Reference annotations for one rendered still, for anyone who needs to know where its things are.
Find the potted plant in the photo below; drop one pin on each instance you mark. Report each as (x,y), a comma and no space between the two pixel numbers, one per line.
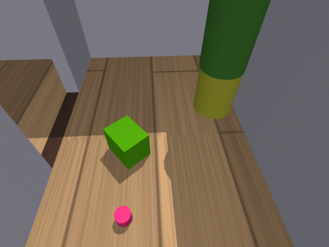
(231,30)

